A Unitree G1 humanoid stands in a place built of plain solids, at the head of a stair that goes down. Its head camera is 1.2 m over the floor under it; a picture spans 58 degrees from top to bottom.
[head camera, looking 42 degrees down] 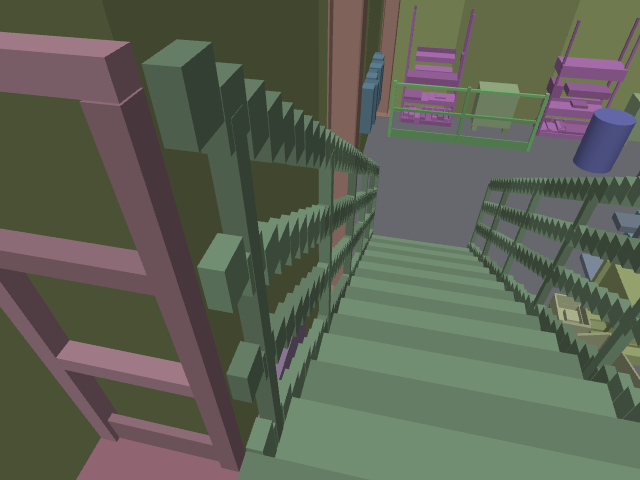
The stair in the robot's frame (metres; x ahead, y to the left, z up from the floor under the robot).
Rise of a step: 0.17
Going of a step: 0.26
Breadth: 1.36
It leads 12 degrees to the right of straight ahead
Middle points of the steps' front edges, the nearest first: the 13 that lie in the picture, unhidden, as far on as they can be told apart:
0.60 -0.52 -0.17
0.86 -0.58 -0.35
1.12 -0.63 -0.52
1.38 -0.69 -0.70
1.63 -0.75 -0.87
1.89 -0.80 -1.05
2.15 -0.86 -1.22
2.41 -0.92 -1.40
2.67 -0.97 -1.57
2.93 -1.03 -1.75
3.19 -1.09 -1.92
3.45 -1.14 -2.10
3.70 -1.20 -2.27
